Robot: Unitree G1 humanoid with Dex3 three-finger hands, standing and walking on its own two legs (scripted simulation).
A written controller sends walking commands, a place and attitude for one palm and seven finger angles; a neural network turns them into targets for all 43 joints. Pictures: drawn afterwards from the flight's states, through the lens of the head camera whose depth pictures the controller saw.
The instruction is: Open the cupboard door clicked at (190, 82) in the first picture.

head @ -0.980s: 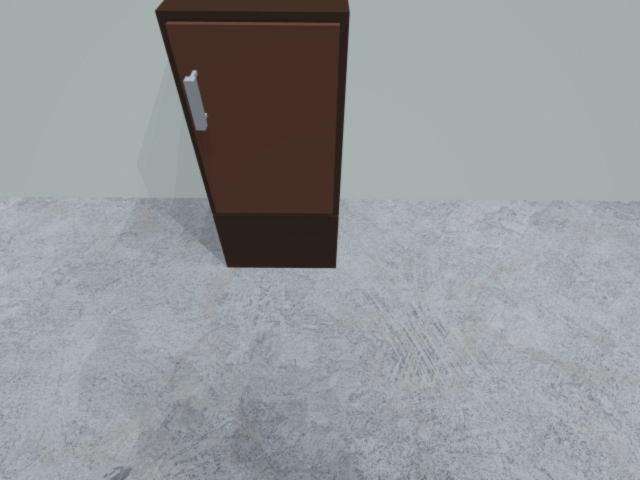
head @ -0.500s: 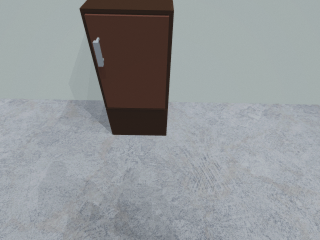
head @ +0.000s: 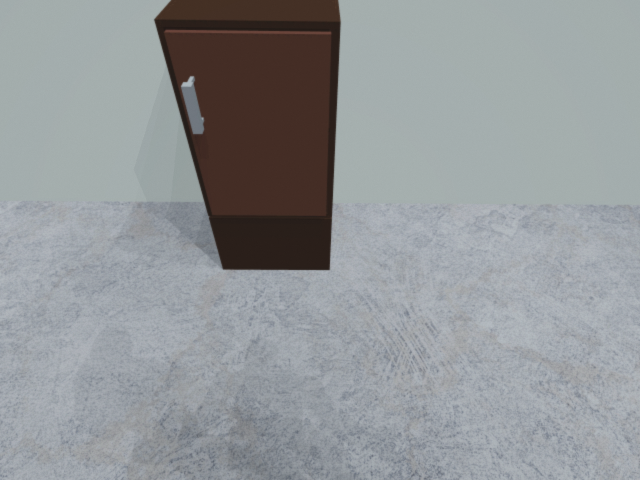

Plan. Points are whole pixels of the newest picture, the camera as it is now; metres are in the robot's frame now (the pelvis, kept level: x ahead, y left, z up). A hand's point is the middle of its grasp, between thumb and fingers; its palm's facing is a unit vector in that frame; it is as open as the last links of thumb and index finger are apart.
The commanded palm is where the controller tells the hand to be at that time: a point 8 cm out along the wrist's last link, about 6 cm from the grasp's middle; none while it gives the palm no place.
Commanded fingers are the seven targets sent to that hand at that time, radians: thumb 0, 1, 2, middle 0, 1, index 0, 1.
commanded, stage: look at it before walking up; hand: left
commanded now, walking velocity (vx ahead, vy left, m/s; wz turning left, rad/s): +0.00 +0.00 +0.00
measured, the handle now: (195, 105) +0.98 +0.38 -0.02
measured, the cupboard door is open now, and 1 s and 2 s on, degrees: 0 0 0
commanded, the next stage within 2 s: take the last steps up to it in 0.46 s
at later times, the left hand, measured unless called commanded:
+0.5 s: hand out of the picture +0.08 +0.25 -0.15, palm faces -0.03 -0.94 -0.34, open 7.4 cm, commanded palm none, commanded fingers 0.00 0.90 0.90 -0.20 -0.30 -0.20 -0.30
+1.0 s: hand out of the picture +0.01 +0.27 -0.20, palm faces +0.07 -0.98 -0.19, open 7.4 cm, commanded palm none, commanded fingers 0.00 0.90 0.90 -0.20 -0.30 -0.20 -0.30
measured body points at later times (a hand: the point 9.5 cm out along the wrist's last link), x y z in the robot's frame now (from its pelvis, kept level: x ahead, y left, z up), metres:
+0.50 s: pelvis +0.00 +0.00 +0.00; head +0.01 +0.00 +0.45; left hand +0.08 +0.30 -0.13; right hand +0.08 -0.30 -0.13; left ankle +0.01 +0.12 -0.74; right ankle +0.01 -0.12 -0.74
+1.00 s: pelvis +0.07 +0.08 -0.02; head +0.07 +0.10 +0.43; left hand +0.01 +0.32 -0.18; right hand +0.07 -0.17 -0.16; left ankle +0.07 +0.16 -0.74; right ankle +0.01 -0.08 -0.70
